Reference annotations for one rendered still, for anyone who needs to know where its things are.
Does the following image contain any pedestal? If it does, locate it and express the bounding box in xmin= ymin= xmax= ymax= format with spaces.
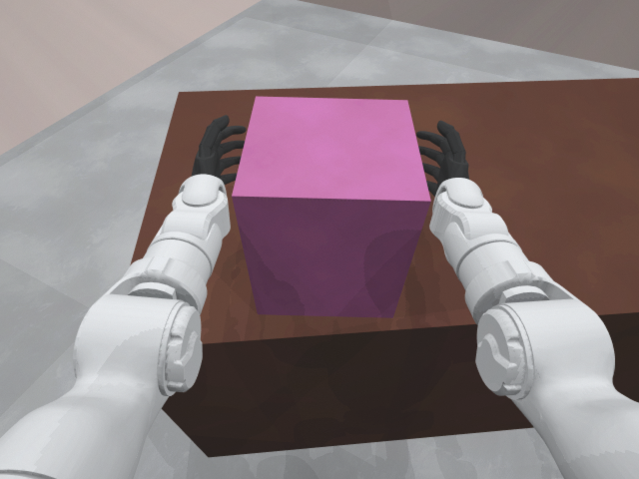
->
xmin=130 ymin=78 xmax=639 ymax=457

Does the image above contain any robot left upper arm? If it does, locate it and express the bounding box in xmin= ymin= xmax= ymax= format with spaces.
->
xmin=0 ymin=294 xmax=203 ymax=479

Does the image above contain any left robot hand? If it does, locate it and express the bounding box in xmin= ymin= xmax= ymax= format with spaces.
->
xmin=192 ymin=115 xmax=246 ymax=185

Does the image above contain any robot left forearm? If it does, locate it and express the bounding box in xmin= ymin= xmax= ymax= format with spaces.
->
xmin=73 ymin=174 xmax=231 ymax=378

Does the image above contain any carton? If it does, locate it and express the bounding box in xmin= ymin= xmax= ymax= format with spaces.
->
xmin=232 ymin=97 xmax=431 ymax=318

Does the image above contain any robot right upper arm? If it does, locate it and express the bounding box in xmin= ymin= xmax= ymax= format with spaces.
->
xmin=475 ymin=299 xmax=639 ymax=479

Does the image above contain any robot right forearm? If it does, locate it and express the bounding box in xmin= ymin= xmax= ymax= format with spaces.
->
xmin=429 ymin=178 xmax=615 ymax=375

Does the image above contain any right robot hand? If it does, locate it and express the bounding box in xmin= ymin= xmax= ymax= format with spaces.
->
xmin=416 ymin=121 xmax=469 ymax=196

